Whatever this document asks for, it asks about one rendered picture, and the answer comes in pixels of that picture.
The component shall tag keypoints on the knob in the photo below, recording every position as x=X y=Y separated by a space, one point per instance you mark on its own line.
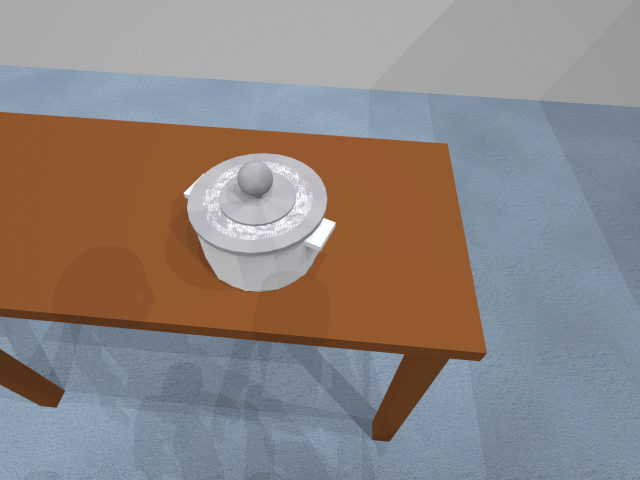
x=255 y=178

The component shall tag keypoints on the table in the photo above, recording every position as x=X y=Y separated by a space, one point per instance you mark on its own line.
x=94 y=230

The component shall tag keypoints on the lid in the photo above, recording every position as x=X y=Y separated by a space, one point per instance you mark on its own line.
x=234 y=222

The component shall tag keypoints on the pot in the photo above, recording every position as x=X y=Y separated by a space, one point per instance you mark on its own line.
x=268 y=272

